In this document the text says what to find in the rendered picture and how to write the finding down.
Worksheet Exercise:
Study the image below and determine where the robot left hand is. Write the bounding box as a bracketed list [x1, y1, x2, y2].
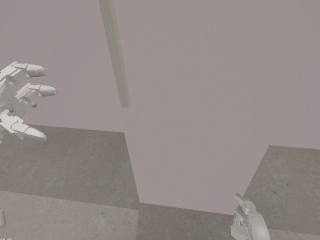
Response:
[0, 61, 58, 142]

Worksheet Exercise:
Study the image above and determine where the handle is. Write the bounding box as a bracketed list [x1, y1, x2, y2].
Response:
[98, 0, 132, 108]

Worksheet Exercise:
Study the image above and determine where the fridge door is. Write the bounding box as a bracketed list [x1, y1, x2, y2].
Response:
[94, 0, 320, 215]

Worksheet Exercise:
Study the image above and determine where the robot right hand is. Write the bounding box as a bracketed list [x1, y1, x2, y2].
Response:
[230, 193, 271, 240]

